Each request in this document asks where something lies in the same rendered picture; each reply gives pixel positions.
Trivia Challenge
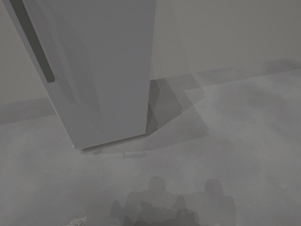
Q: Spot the handle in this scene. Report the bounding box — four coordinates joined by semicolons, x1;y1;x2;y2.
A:
9;0;55;83

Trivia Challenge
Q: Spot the fridge door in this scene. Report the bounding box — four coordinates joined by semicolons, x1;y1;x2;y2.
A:
2;0;156;149

